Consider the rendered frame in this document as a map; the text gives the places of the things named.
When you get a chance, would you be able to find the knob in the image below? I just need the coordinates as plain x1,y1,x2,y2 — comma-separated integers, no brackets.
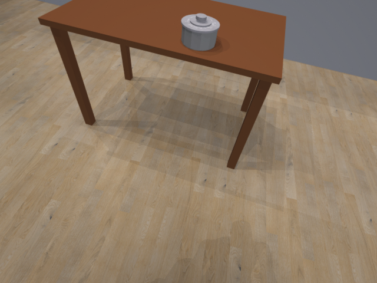
196,14,207,21

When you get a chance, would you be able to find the pot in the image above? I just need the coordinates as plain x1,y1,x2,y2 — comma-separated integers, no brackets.
181,26,218,51

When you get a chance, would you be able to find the lid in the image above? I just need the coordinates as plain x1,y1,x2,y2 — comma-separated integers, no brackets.
181,14,220,34

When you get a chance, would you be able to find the table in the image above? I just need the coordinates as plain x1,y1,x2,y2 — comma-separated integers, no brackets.
38,0,286,169

